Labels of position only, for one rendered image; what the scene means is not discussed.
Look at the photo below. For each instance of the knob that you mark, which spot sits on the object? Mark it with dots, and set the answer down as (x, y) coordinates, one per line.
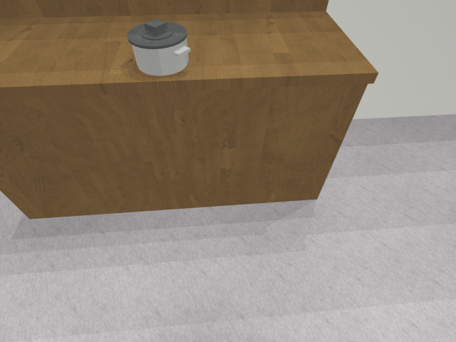
(155, 25)

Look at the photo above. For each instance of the pot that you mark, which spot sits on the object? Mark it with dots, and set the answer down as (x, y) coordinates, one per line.
(164, 61)

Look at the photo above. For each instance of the table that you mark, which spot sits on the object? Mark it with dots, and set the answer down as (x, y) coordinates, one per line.
(258, 114)

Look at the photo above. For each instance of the lid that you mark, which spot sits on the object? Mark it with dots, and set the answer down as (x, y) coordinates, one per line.
(173, 35)

